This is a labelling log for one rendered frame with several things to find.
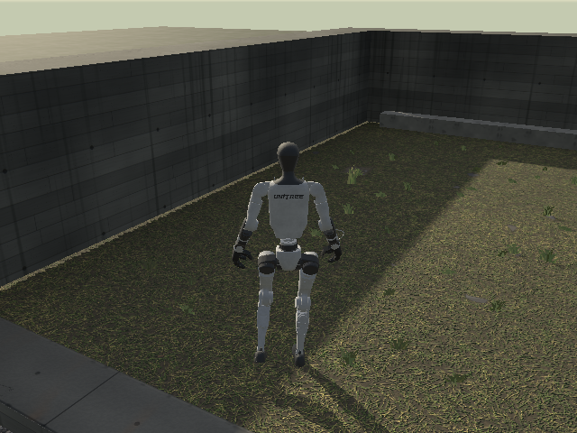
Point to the robot torso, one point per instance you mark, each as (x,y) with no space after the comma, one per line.
(288,208)

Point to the right robot upper arm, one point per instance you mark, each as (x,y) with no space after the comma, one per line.
(322,208)

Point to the robot left hand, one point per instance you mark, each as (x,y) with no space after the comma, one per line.
(236,256)

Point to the robot right hand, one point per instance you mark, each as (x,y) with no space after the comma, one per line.
(337,253)

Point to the left robot upper arm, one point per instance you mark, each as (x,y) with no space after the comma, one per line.
(254,207)

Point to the right robot forearm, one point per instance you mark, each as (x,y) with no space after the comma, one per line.
(331,236)

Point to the robot head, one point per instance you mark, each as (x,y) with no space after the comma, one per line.
(288,154)

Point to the left robot forearm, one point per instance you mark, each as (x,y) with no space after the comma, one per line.
(242,239)

